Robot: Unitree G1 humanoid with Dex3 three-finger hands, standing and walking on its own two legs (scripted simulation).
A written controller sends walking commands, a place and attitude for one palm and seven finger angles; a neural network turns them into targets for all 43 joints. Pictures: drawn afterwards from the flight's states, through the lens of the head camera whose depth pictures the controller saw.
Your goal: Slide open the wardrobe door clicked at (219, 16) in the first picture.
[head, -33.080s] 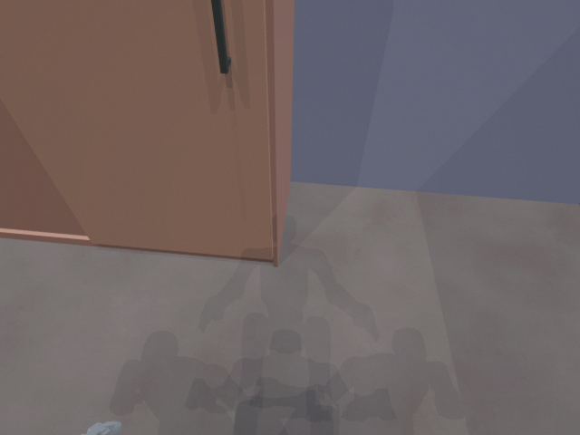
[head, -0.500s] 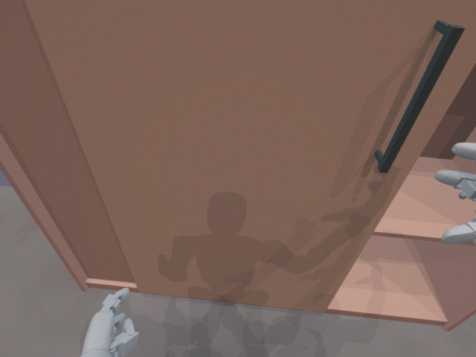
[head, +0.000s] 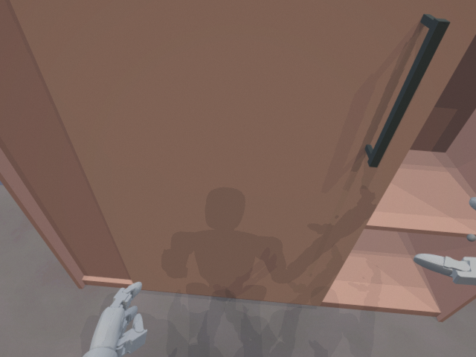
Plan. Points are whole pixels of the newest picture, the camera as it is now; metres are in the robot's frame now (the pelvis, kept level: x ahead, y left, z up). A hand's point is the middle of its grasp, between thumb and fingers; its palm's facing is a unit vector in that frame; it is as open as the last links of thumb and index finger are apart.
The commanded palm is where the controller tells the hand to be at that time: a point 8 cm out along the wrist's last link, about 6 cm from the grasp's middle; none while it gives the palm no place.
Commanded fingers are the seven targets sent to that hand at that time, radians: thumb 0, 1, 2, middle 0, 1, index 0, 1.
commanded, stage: draw the hand back to the body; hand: right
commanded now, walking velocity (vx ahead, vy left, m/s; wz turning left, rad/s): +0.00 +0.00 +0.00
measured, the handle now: (397, 100) +0.49 -0.29 +0.23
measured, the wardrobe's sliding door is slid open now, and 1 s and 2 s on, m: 0.52 0.52 0.52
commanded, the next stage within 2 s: step back with the hand held close in 0.88 s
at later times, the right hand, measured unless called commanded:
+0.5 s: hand (434, 253) +0.22 -0.25 +0.16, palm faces +0.44 +0.83 -0.35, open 8.8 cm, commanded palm +0.17 -0.29 +0.17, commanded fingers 0.00 -0.90 -0.90 0.20 0.30 0.20 0.30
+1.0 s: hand (418, 258) +0.21 -0.23 +0.16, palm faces +0.46 +0.81 -0.36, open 7.4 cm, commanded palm +0.17 -0.27 +0.17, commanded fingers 0.00 -0.90 -0.90 0.20 0.30 0.20 0.30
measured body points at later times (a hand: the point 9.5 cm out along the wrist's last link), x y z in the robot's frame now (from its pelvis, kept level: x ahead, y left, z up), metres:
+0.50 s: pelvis +0.03 +0.00 +0.00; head -0.01 +0.02 +0.45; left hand +0.21 +0.24 -0.07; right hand +0.19 -0.29 +0.18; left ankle -0.02 +0.10 -0.74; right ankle +0.08 -0.09 -0.74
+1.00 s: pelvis +0.03 +0.03 +0.00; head -0.01 +0.06 +0.45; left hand +0.21 +0.25 -0.09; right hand +0.18 -0.27 +0.18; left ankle -0.02 +0.10 -0.74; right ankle +0.08 -0.09 -0.74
